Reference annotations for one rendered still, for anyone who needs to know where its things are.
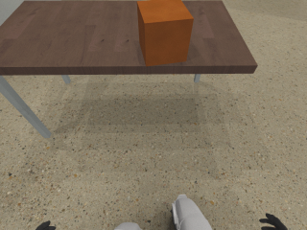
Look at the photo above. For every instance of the table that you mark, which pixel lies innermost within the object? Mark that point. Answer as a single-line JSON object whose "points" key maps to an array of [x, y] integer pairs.
{"points": [[101, 37]]}

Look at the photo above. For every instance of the robot right thigh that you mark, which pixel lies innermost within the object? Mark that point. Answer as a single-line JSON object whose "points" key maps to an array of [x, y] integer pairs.
{"points": [[188, 216]]}

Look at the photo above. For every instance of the right robot shin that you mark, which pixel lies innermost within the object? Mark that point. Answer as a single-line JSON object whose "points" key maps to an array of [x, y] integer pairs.
{"points": [[180, 196]]}

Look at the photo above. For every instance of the right robot hand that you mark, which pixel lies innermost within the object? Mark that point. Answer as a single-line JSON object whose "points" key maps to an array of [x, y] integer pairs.
{"points": [[272, 220]]}

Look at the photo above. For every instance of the left robot hand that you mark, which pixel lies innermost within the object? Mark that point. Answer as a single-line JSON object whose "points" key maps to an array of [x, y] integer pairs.
{"points": [[45, 226]]}

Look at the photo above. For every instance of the carton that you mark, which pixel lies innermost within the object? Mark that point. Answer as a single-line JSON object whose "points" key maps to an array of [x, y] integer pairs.
{"points": [[165, 28]]}

